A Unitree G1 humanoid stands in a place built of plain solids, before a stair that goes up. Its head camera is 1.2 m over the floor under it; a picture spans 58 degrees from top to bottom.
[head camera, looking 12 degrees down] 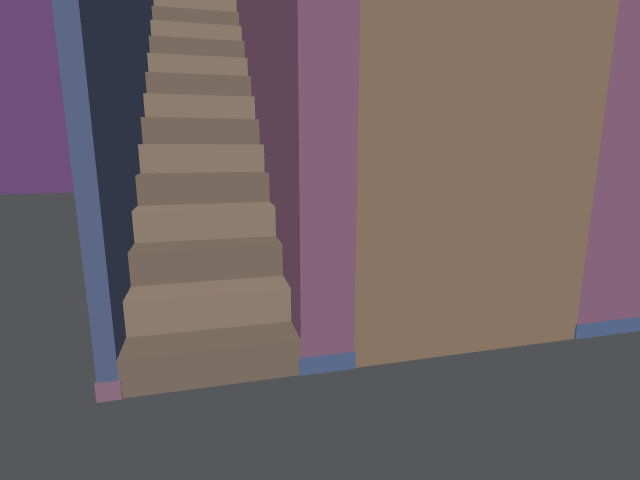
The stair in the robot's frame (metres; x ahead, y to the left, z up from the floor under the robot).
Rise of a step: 0.20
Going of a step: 0.26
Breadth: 0.90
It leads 15 degrees to the left of straight ahead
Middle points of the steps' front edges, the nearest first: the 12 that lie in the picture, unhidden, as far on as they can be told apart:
2.02 0.54 0.20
2.27 0.60 0.41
2.53 0.67 0.61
2.78 0.74 0.82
3.03 0.80 1.02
3.28 0.87 1.23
3.54 0.93 1.43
3.79 1.00 1.64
4.04 1.06 1.84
4.30 1.13 2.04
4.55 1.20 2.25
4.80 1.26 2.45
